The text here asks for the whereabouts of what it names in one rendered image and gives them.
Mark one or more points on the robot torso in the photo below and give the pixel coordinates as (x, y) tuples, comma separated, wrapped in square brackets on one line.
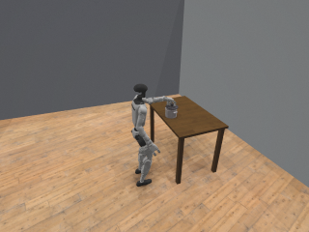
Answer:
[(135, 114)]

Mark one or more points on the robot right upper arm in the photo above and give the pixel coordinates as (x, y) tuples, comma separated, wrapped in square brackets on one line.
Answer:
[(142, 111)]

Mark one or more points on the lid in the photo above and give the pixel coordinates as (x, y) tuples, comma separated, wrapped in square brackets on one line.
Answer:
[(171, 107)]

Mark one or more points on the table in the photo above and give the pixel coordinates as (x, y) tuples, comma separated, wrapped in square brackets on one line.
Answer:
[(191, 120)]

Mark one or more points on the left robot hand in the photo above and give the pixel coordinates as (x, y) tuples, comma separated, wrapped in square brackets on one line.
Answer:
[(170, 100)]

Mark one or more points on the robot left shin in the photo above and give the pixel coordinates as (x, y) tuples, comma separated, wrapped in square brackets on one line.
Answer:
[(140, 159)]

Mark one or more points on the pot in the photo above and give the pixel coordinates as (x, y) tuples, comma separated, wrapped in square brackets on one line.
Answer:
[(170, 113)]

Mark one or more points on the right robot hand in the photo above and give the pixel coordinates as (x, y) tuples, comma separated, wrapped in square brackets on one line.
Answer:
[(153, 148)]

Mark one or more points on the right robot forearm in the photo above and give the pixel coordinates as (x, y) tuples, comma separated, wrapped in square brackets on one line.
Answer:
[(145, 136)]

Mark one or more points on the left robot forearm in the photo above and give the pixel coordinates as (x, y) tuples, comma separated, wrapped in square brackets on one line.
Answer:
[(160, 99)]

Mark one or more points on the robot left upper arm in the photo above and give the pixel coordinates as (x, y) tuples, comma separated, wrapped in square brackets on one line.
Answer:
[(148, 100)]

